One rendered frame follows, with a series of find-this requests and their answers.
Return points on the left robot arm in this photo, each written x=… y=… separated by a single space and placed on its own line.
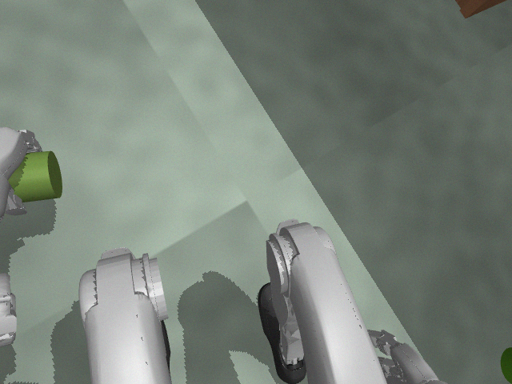
x=8 y=318

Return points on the bookshelf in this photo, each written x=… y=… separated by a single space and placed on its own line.
x=472 y=7

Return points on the right robot hand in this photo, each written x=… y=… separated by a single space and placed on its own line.
x=407 y=366

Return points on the right robot foot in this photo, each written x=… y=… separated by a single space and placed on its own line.
x=291 y=374

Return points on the left robot hand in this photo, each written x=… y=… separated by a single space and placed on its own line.
x=14 y=144

